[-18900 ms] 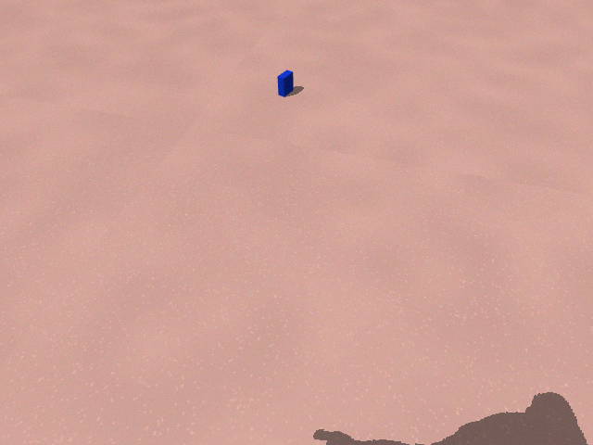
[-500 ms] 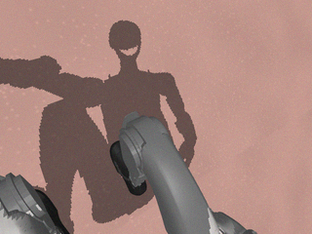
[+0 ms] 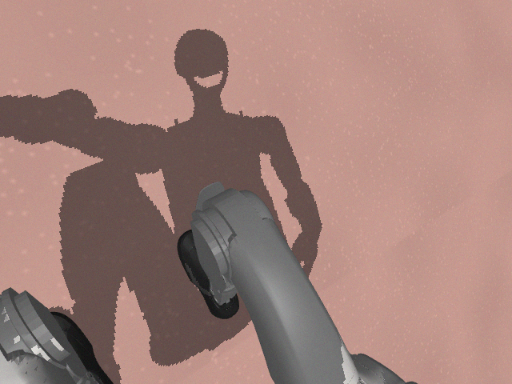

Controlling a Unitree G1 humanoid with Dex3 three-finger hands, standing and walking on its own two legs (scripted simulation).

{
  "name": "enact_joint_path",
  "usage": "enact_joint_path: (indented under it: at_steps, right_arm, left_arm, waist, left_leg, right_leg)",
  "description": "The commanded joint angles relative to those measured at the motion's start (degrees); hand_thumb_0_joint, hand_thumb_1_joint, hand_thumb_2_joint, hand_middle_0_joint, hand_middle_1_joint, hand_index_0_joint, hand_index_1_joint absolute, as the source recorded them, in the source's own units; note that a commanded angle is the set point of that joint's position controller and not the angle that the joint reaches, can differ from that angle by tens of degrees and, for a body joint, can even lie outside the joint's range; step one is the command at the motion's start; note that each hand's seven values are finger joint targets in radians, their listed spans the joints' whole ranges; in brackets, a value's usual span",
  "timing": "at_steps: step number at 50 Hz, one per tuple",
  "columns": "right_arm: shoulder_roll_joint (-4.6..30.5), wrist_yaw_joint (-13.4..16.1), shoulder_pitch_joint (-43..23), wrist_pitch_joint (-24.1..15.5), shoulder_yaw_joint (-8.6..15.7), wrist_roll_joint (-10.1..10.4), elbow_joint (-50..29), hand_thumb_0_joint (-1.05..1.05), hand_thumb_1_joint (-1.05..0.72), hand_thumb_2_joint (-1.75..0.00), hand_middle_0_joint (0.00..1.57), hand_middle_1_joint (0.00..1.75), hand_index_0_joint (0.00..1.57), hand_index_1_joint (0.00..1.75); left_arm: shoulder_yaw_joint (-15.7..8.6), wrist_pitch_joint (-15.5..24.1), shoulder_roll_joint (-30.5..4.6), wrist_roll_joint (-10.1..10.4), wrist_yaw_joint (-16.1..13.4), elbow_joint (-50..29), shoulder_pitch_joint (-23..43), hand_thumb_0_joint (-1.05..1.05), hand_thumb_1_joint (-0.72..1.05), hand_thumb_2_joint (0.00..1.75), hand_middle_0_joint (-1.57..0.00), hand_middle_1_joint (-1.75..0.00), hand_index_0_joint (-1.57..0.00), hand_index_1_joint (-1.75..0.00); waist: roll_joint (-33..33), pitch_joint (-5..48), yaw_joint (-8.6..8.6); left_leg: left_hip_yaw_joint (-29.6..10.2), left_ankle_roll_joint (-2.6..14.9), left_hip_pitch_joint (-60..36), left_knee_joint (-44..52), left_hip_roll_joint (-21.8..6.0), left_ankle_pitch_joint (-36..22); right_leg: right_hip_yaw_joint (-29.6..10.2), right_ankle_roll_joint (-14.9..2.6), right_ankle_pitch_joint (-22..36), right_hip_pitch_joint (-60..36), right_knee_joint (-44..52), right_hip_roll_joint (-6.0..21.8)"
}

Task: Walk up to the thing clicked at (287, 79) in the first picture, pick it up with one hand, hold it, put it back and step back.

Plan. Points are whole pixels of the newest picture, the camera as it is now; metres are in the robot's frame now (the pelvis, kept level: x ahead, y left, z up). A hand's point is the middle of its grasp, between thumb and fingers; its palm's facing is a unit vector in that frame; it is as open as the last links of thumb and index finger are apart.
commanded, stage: close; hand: left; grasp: from above
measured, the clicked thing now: out of the picture +0.46 +0.37 -0.28
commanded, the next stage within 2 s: settle in 0.70 s
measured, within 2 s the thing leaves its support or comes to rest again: leaves its support in 1.36 s
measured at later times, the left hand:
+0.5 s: hand out of the picture +0.46 +0.36 -0.24, palm faces -0.09 -0.39 -0.92, open 9.8 cm
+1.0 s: hand out of the picture +0.46 +0.36 -0.24, palm faces -0.09 -0.40 -0.91, open 9.7 cm
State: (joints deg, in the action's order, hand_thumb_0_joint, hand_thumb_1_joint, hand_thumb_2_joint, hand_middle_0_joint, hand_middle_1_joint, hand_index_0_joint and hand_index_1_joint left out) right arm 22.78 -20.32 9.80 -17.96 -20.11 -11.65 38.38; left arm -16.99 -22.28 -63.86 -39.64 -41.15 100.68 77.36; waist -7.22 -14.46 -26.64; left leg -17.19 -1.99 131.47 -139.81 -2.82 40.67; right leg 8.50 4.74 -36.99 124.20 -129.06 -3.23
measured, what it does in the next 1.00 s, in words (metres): stands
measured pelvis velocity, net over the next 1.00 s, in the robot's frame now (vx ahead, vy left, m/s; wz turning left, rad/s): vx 0.00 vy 0.00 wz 0.00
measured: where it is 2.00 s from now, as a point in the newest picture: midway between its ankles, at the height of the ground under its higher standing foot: (156, 329)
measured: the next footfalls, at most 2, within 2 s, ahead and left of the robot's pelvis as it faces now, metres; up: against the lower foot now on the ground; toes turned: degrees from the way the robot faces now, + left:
none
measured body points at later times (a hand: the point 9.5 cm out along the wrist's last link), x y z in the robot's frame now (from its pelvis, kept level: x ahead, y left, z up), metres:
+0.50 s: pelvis +0.00 +0.00 +0.00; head +0.31 +0.11 +0.30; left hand +0.46 +0.38 -0.19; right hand +0.00 -0.24 -0.04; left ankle +0.06 +0.14 -0.30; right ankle +0.12 -0.13 -0.30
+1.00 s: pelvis +0.00 +0.00 +0.00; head +0.31 +0.11 +0.31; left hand +0.46 +0.38 -0.19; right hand -0.01 -0.24 -0.04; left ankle +0.06 +0.14 -0.30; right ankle +0.12 -0.13 -0.30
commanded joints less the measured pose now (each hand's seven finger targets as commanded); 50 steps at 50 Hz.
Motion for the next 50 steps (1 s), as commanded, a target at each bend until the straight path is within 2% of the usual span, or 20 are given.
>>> enact_joint_path:
  at_steps: [1, 4, 5, 6, 7, 8, 9, 10, 13, 15, 16, 20, 23, 26, 30, 37, 41, 43, 46, 50]
  right_arm:
    - [19.3, 0.5, 14.6, 0.5, 4.7, 0.3, 3.3, 0.0, -0.9, -0.9, 0.2, 0.3, 0.2, 0.3]
    - [19.6, 0.4, 14.5, 0.4, 4.7, 0.4, 2.6, 0.0, -0.9, -0.9, 0.2, 0.3, 0.2, 0.3]
    - [18.9, 0.3, 14.4, 0.6, 4.7, 0.4, 2.5, 0.0, -0.9, -0.9, 0.2, 0.3, 0.2, 0.3]
    - [19.2, 0.2, 14.8, 0.7, 4.6, 0.4, 2.7, 0.0, -0.9, -0.9, 0.2, 0.3, 0.2, 0.3]
    - [19.8, 0.5, 13.9, 0.6, 5.3, 0.2, 2.0, 0.0, -0.9, -0.9, 0.2, 0.3, 0.2, 0.3]
    - [19.2, 0.5, 14.1, 0.5, 4.9, 0.5, 2.9, 0.0, -0.9, -0.9, 0.2, 0.3, 0.2, 0.3]
    - [19.3, 0.6, 13.4, 0.5, 5.4, 0.4, 2.4, 0.0, -0.9, -0.9, 0.2, 0.3, 0.2, 0.3]
    - [19.4, 0.6, 13.8, 0.5, 5.3, 0.5, 2.5, 0.0, -0.9, -0.9, 0.2, 0.3, 0.2, 0.3]
    - [19.4, 0.5, 13.7, 0.4, 5.2, 0.5, 2.0, 0.0, -0.9, -0.9, 0.2, 0.3, 0.2, 0.3]
    - [18.6, 0.4, 13.7, 0.4, 4.8, 0.3, 2.4, 0.0, -0.9, -0.9, 0.2, 0.3, 0.2, 0.3]
    - [19.5, 0.6, 13.5, 0.1, 5.6, 0.1, 2.2, 0.0, -0.9, -0.9, 0.2, 0.3, 0.2, 0.3]
    - [18.8, 0.5, 14.2, -0.1, 4.7, 0.2, 3.0, 0.0, -0.9, -0.9, 0.2, 0.3, 0.2, 0.3]
    - [19.2, 0.6, 14.1, -0.2, 4.6, -0.1, 3.3, 0.0, -0.9, -0.9, 0.2, 0.3, 0.2, 0.3]
    - [18.8, 0.5, 13.9, -0.3, 4.6, -0.1, 3.2, 0.0, -0.9, -0.9, 0.2, 0.3, 0.2, 0.3]
    - [19.2, 0.3, 14.1, -0.2, 4.5, -0.1, 2.7, 0.0, -0.9, -0.9, 0.2, 0.3, 0.2, 0.3]
    - [19.3, 0.4, 13.8, -0.1, 4.8, -0.1, 2.7, 0.0, -0.9, -0.9, 0.2, 0.3, 0.2, 0.3]
    - [19.1, 0.4, 13.3, -0.2, 4.7, 0.1, 2.7, 0.0, -0.91, -0.9, 0.2, 0.3, 0.2, 0.3]
    - [19.4, 0.6, 13.7, -0.2, 5.2, 0.1, 2.9, 0.0, -0.91, -0.9, 0.2, 0.3, 0.2, 0.3]
    - [19.2, 0.4, 14.2, -0.1, 5.1, 0.5, 2.9, 0.0, -0.91, -0.9, 0.2, 0.3, 0.2, 0.3]
    - [19.6, 0.4, 14.7, -0.1, 6.2, 1.0, 3.0, 0.0, -0.91, -0.9, 0.2, 0.3, 0.2, 0.3]
  left_arm:
    - [1.9, 0.4, -10.5, -1.5, -1.6, -5.9, 12.7, 0.0, -0.07, 0.76, -0.43, -0.81, -0.43, -0.81]
    - [1.2, 0.3, -11.7, -2.5, -1.7, -6.1, 12.9, 0.0, -0.01, 0.77, -0.47, -0.82, -0.47, -0.81]
    - [2.0, 0.2, -10.2, -2.4, -1.4, -6.4, 12.4, 0.0, 0.02, 0.75, -0.48, -0.81, -0.49, -0.8]
    - [1.9, 0.1, -10.6, -2.8, -1.5, -5.8, 11.9, 0.0, 0.01, 0.74, -0.48, -0.8, -0.49, -0.79]
    - [1.7, 0.2, -11.6, -2.8, -1.4, -7.2, 12.1, 0.0, 0.04, 0.73, -0.5, -0.81, -0.51, -0.8]
    - [1.1, 0.2, -12.0, -3.1, -1.5, -5.5, 12.5, 0.0, 0.04, 0.72, -0.49, -0.8, -0.51, -0.78]
    - [1.4, 0.2, -11.6, -3.0, -1.3, -7.1, 12.5, 0.0, 0.04, 0.7, -0.49, -0.78, -0.51, -0.76]
    - [0.9, 0.4, -11.8, -3.1, -1.6, -5.7, 11.6, 0.0, 0.05, 0.67, -0.48, -0.79, -0.51, -0.76]
    - [1.3, 0.7, -11.1, -3.3, -1.8, -6.6, 11.5, 0.0, 0.09, 0.67, -0.54, -0.75, -0.55, -0.74]
    - [1.4, 0.8, -10.4, -2.7, -1.9, -6.0, 11.3, 0.0, 0.13, 0.67, -0.56, -0.75, -0.58, -0.74]
    - [0.9, 0.9, -11.1, -2.4, -1.9, -6.9, 11.5, 0.0, 0.15, 0.64, -0.57, -0.75, -0.6, -0.72]
    - [0.7, 1.0, -10.9, -1.8, -2.2, -5.0, 11.3, 0.0, 0.2, 0.66, -0.63, -0.71, -0.64, -0.7]
    - [0.2, 1.2, -11.5, -1.7, -2.6, -4.5, 12.1, 0.0, 0.26, 0.65, -0.67, -0.72, -0.69, -0.7]
    - [1.1, 1.2, -10.9, -1.7, -2.4, -4.8, 12.0, 0.0, 0.29, 0.66, -0.7, -0.72, -0.71, -0.71]
    - [1.0, 1.2, -10.9, -1.6, -2.3, -5.9, 12.3, 0.0, 0.35, 0.68, -0.74, -0.72, -0.76, -0.7]
    - [1.2, 1.1, -11.8, -2.3, -1.9, -5.8, 11.4, 0.0, 0.41, 0.7, -0.8, -0.71, -0.8, -0.7]
    - [1.9, 1.0, -10.7, -2.6, -1.6, -6.4, 12.0, 0.0, 0.36, 0.73, -0.8, -0.73, -0.81, -0.72]
    - [1.7, 0.9, -11.5, -2.6, -1.4, -6.9, 11.9, 0.0, 0.36, 0.72, -0.78, -0.73, -0.8, -0.72]
    - [1.1, 0.2, -11.6, -2.5, -1.7, -6.7, 12.3, 0.0, 0.33, 0.74, -0.77, -0.73, -0.78, -0.73]
    - [0.0, -0.4, -11.9, -1.9, -1.9, -8.7, 14.1, 0.0, 0.35, 0.77, -0.79, -0.74, -0.79, -0.74]
  waist:
    - [32.0, 38.8, -4.17]
    - [32.7, 39.4, -3.52]
    - [32.5, 38.5, -4.09]
    - [32.6, 38.6, -3.86]
    - [32.5, 38.6, -3.89]
    - [32.4, 37.9, -3.46]
    - [32.7, 37.2, -3.83]
    - [32.7, 37.7, -3.29]
    - [33.5, 38.0, -3.57]
    - [31.9, 36.9, -3.72]
    - [31.8, 37.5, -4.01]
    - [29.9, 38.1, -3.72]
    - [31.4, 38.4, -3.83]
    - [30.8, 37.2, -4.29]
    - [32.3, 38.3, -4.06]
    - [31.6, 38.3, -3.9]
    - [32.5, 37.3, -4.18]
    - [32.0, 37.5, -4.02]
    - [33.1, 39.1, -3.37]
    - [35.0, 41.3, -2.7]
  left_leg:
    - [6.8, 1.47, -28.9, 13.8, -2.2, -14.0]
    - [6.9, 1.57, -28.8, 13.7, -2.2, -14.4]
    - [6.7, 1.47, -28.8, 13.8, -2.1, -14.4]
    - [6.8, 1.48, -28.7, 13.9, -2.2, -14.5]
    - [6.9, 1.59, -28.8, 14.0, -2.1, -13.7]
    - [6.6, 1.46, -28.4, 14.3, -2.2, -12.6]
    - [6.5, 1.52, -28.8, 14.2, -1.9, -12.1]
    - [6.6, 1.44, -29.0, 14.4, -2.2, -11.8]
    - [6.5, 1.33, -30.3, 14.2, -2.3, -13.7]
    - [6.5, 1.63, -28.3, 14.1, -2.2, -12.8]
    - [6.9, 1.63, -28.3, 14.2, -2.1, -12.2]
    - [7.0, 1.9, -27.4, 13.1, -2.0, -13.0]
    - [6.5, 1.53, -28.7, 13.9, -2.4, -13.0]
    - [6.5, 1.73, -27.7, 13.8, -2.1, -12.0]
    - [6.7, 1.48, -29.1, 13.8, -2.2, -15.0]
    - [6.9, 1.68, -28.0, 14.2, -2.0, -13.1]
    - [6.4, 1.48, -29.2, 14.1, -2.1, -13.2]
    - [6.7, 1.63, -28.5, 14.4, -2.0, -12.0]
    - [6.6, 1.47, -30.0, 14.4, -2.1, -13.2]
    - [6.9, 1.06, -31.7, 14.8, -2.3, -14.1]
  right_leg:
    - [7.4, -4.49, 16.5, -23.7, 11.4, -1.7]
    - [7.3, -4.67, 16.6, -23.8, 11.5, -1.8]
    - [7.4, -4.7, 16.6, -23.1, 11.1, -1.7]
    - [7.4, -4.74, 16.6, -23.4, 11.3, -1.8]
    - [7.3, -4.71, 16.1, -23.3, 11.4, -1.9]
    - [7.6, -4.82, 15.0, -22.2, 11.4, -1.7]
    - [7.4, -4.79, 14.8, -21.2, 11.3, -1.6]
    - [7.6, -4.84, 14.4, -21.8, 11.6, -1.9]
    - [7.7, -5.03, 15.8, -21.7, 11.2, -1.7]
    - [7.6, -4.77, 15.4, -22.2, 11.3, -1.4]
    - [7.4, -4.73, 15.0, -22.7, 11.5, -1.8]
    - [7.3, -4.33, 15.8, -23.7, 11.9, -1.6]
    - [7.6, -4.51, 15.7, -23.5, 11.6, -1.5]
    - [7.5, -4.41, 15.0, -23.4, 11.7, -1.4]
    - [7.4, -4.56, 17.2, -23.7, 11.2, -1.4]
    - [7.2, -4.51, 15.8, -24.5, 11.6, -1.7]
    - [7.5, -4.72, 15.7, -22.0, 11.1, -1.4]
    - [7.3, -4.49, 15.0, -23.1, 11.6, -1.6]
    - [7.2, -4.7, 15.8, -23.0, 12.0, -1.6]
    - [7.2, -4.87, 16.4, -23.1, 12.0, -1.5]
